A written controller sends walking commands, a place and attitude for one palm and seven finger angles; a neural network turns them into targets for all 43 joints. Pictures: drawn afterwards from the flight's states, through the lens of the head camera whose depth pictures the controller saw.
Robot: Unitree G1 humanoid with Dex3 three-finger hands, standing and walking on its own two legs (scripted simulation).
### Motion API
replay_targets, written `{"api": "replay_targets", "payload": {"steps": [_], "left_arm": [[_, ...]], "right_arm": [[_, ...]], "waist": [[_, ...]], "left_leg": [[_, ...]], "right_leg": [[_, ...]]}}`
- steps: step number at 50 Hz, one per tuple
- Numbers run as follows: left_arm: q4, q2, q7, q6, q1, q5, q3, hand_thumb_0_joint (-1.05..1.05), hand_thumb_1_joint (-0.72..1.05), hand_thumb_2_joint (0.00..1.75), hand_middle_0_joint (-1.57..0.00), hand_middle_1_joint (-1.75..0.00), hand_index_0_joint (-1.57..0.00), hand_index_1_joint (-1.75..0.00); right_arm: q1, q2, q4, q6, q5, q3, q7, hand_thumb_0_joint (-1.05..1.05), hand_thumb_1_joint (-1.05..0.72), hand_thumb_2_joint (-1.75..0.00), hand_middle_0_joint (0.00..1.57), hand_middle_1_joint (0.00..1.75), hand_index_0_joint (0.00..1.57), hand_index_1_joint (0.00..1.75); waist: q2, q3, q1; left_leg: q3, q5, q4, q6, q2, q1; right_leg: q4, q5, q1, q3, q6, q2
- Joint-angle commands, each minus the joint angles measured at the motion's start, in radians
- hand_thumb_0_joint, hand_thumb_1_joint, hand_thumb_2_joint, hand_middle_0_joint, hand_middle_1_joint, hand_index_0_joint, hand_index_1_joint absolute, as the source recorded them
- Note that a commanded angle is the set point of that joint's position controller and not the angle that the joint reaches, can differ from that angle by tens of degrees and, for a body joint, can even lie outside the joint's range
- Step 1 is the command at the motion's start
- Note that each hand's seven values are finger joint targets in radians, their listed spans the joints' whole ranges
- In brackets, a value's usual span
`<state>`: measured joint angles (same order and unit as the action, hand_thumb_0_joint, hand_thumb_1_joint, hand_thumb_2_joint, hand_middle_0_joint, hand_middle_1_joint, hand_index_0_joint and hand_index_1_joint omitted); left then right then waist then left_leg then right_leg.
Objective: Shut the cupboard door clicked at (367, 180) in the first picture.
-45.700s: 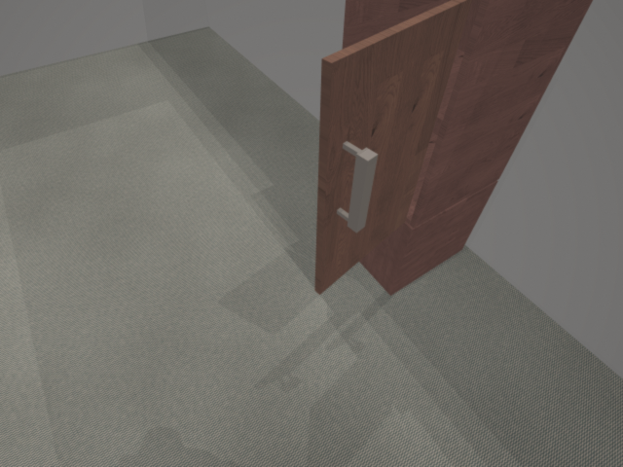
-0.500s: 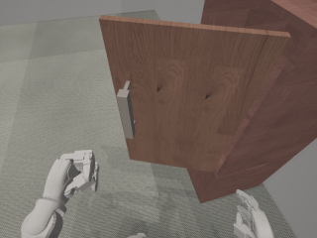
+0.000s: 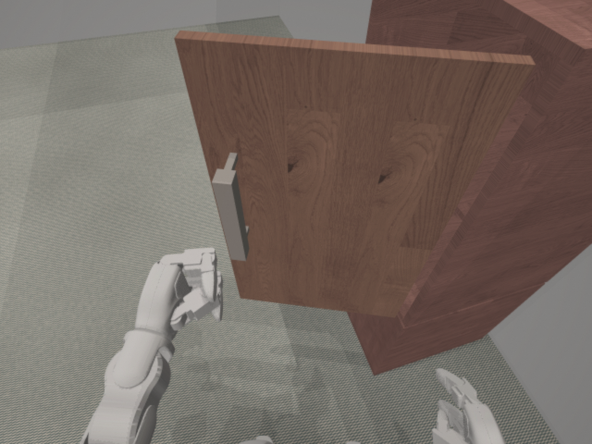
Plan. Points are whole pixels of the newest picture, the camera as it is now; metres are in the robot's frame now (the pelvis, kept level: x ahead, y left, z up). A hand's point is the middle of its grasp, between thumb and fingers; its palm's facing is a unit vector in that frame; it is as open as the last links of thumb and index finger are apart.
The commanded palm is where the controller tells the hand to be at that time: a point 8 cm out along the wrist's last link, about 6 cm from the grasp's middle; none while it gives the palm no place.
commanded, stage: bring the fist close to the handle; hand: left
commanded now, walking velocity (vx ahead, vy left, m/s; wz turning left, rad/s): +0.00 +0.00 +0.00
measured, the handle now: (236, 209) +0.43 +0.10 +0.06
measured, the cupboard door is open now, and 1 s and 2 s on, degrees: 65 65 41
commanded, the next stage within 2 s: push the door shut along its arc in 0.66 s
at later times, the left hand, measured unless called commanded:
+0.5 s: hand (240, 271) +0.32 +0.09 +0.07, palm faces -0.11 -0.99 -0.04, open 3.1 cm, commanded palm +0.30 +0.14 +0.07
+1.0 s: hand (242, 256) +0.35 +0.09 +0.07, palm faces -0.17 -0.98 -0.04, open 3.1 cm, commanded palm +0.34 +0.14 +0.07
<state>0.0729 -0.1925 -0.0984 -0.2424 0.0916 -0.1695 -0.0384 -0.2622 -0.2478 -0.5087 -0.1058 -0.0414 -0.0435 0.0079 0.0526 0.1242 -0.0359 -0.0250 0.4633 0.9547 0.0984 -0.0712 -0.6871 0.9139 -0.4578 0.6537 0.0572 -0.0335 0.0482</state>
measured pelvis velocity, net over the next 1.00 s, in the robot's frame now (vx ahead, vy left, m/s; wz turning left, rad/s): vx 0.00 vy -0.03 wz -0.01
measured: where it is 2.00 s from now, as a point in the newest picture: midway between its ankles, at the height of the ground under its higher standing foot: outside the picture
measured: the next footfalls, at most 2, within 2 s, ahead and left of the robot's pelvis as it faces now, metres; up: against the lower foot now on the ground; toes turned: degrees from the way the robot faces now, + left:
none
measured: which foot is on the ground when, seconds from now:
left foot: down 0.00-1.00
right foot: down 0.00-1.00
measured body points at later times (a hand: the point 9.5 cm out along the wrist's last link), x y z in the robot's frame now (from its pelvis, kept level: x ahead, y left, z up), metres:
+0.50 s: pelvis +0.00 -0.02 +0.01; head +0.04 -0.03 +0.45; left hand +0.32 +0.14 +0.07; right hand +0.14 -0.26 -0.09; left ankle +0.00 +0.05 -0.68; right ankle +0.00 -0.10 -0.68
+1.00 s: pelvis +0.00 -0.03 +0.01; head +0.05 -0.04 +0.45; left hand +0.35 +0.14 +0.07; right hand +0.15 -0.28 -0.09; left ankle +0.00 +0.05 -0.68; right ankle +0.00 -0.10 -0.68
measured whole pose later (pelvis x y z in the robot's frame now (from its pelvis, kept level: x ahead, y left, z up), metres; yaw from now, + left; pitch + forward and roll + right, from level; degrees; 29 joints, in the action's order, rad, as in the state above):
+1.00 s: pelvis +0.00 -0.03 +0.01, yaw +0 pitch +11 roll +0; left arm 0.41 -0.22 -0.16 -0.30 -0.19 -0.19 0.03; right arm -0.25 -0.25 -0.56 -0.05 -0.05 -0.03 0.00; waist 0.03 0.11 -0.05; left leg -0.02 0.44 0.91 0.06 -0.05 -0.66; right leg 0.89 -0.44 0.65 0.06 -0.07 0.07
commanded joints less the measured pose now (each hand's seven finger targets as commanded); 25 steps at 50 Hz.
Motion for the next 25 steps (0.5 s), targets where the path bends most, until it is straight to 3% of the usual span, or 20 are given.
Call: {"api": "replay_targets", "payload": {"steps": [1,5,6,10,13,15,16,19,20,21,22,24,25], "left_arm": [[-0.162,-0.052,0.02,-0.063,-0.246,0.001,0.039,0.0,0.9,0.9,-1.3,-1.5,-1.3,-1.5],[-0.168,-0.05,0.037,-0.066,-0.245,0.012,0.037,0.0,0.9,0.9,-1.3,-1.5,-1.3,-1.5],[-0.162,-0.023,0.037,-0.066,-0.259,0.012,0.011,0.0,0.9,0.9,-1.3,-1.5,-1.3,-1.5],[-0.085,-0.044,0.052,-0.071,-0.324,0.022,0.034,0.0,0.9,0.9,-1.3,-1.5,-1.3,-1.5],[-0.068,-0.047,0.056,-0.083,-0.391,0.02,0.046,0.0,0.9,0.9,-1.3,-1.5,-1.3,-1.5],[-0.065,-0.071,0.056,-0.09,-0.405,0.021,0.061,0.0,0.9,0.9,-1.3,-1.5,-1.3,-1.5],[-0.07,-0.066,0.053,-0.094,-0.377,0.018,0.067,0.0,0.9,0.9,-1.3,-1.5,-1.3,-1.5],[-0.073,-0.054,0.042,-0.103,-0.357,0.006,0.059,0.0,0.9,0.9,-1.3,-1.5,-1.3,-1.5],[-0.058,-0.072,0.039,-0.1,-0.33,0.003,0.076,0.0,0.9,0.9,-1.3,-1.5,-1.3,-1.5],[-0.04,-0.056,0.033,-0.098,-0.341,0.001,0.061,0.0,0.9,0.9,-1.3,-1.5,-1.3,-1.5],[-0.028,-0.08,0.032,-0.1,-0.35,-0.004,0.091,0.0,0.9,0.9,-1.3,-1.5,-1.3,-1.5],[-0.031,-0.064,0.023,-0.106,-0.343,-0.006,0.074,0.0,0.9,0.9,-1.3,-1.5,-1.3,-1.5],[-0.026,-0.089,0.02,-0.107,-0.349,-0.009,0.097,0.0,0.9,0.9,-1.3,-1.5,-1.3,-1.5]], "right_arm": [[0.048,-0.127,0.141,-0.033,0.002,0.059,0.003,0.0,-0.9,-0.9,0.2,0.3,0.2,0.3],[0.042,-0.123,0.143,-0.019,0.004,0.062,-0.007,0.0,-0.9,-0.9,0.2,0.3,0.2,0.3],[0.039,-0.117,0.143,-0.015,0.004,0.061,-0.011,0.0,-0.9,-0.9,0.2,0.3,0.2,0.3],[0.035,-0.123,0.128,0.003,0.006,0.061,-0.013,0.0,-0.9,-0.9,0.2,0.3,0.2,0.3],[0.045,-0.12,0.121,0.01,0.005,0.062,-0.014,0.0,-0.9,-0.9,0.2,0.3,0.2,0.3],[0.042,-0.123,0.121,0.013,0.005,0.064,-0.012,0.0,-0.9,-0.9,0.2,0.3,0.2,0.3],[0.045,-0.119,0.129,0.014,0.005,0.064,-0.014,0.0,-0.9,-0.9,0.2,0.3,0.2,0.3],[0.042,-0.115,0.128,0.017,0.004,0.064,-0.017,0.0,-0.9,-0.9,0.2,0.3,0.2,0.3],[0.038,-0.119,0.132,0.019,0.004,0.064,-0.016,0.0,-0.9,-0.9,0.2,0.3,0.2,0.3],[0.041,-0.116,0.128,0.021,0.002,0.063,-0.017,0.0,-0.9,-0.9,0.2,0.3,0.2,0.3],[0.039,-0.119,0.121,0.023,0.001,0.065,-0.015,0.0,-0.9,-0.9,0.2,0.3,0.2,0.3],[0.047,-0.117,0.127,0.023,0.0,0.065,-0.015,0.0,-0.9,-0.9,0.2,0.3,0.2,0.3],[0.043,-0.12,0.123,0.023,-0.001,0.066,-0.014,0.0,-0.9,-0.9,0.2,0.3,0.2,0.3]], "waist": [[-0.047,0.219,-0.011],[-0.018,0.266,0.001],[-0.031,0.256,-0.009],[-0.089,0.217,-0.02],[-0.051,0.228,-0.02],[-0.059,0.248,-0.012],[-0.031,0.268,0.002],[-0.043,0.28,-0.003],[-0.072,0.269,0.003],[-0.076,0.248,-0.01],[-0.085,0.234,-0.008],[-0.076,0.228,-0.009],[-0.092,0.223,-0.01]], "left_leg": [[0.133,-0.308,-0.17,-0.096,0.092,0.226],[0.12,-0.421,-0.157,-0.101,0.093,0.269],[0.117,-0.433,-0.155,-0.101,0.093,0.27],[0.098,-0.35,-0.148,-0.083,0.085,0.208],[0.089,-0.297,-0.148,-0.079,0.079,0.201],[0.085,-0.305,-0.146,-0.076,0.076,0.2],[0.079,-0.325,-0.149,-0.076,0.073,0.212],[0.072,-0.355,-0.148,-0.074,0.072,0.222],[0.072,-0.353,-0.148,-0.071,0.072,0.2],[0.065,-0.33,-0.148,-0.068,0.07,0.188],[0.063,-0.313,-0.149,-0.068,0.069,0.169],[0.055,-0.287,-0.148,-0.064,0.064,0.163],[0.055,-0.283,-0.145,-0.062,0.064,0.154]], "right_leg": [[-0.108,0.211,-0.043,-0.016,-0.001,-0.021],[-0.103,0.283,-0.07,-0.021,-0.002,-0.023],[-0.107,0.295,-0.071,-0.021,0.0,-0.024],[-0.116,0.292,-0.078,-0.033,0.002,-0.022],[-0.122,0.267,-0.076,-0.043,0.002,-0.025],[-0.122,0.281,-0.102,-0.052,0.001,-0.025],[-0.122,0.305,-0.123,-0.055,0.0,-0.026],[-0.127,0.348,-0.144,-0.057,0.004,-0.026],[-0.128,0.358,-0.158,-0.06,0.005,-0.025],[-0.137,0.354,-0.151,-0.066,0.011,-0.028],[-0.141,0.348,-0.153,-0.07,0.012,-0.029],[-0.152,0.334,-0.155,-0.081,0.016,-0.032],[-0.157,0.34,-0.165,-0.089,0.019,-0.035]]}}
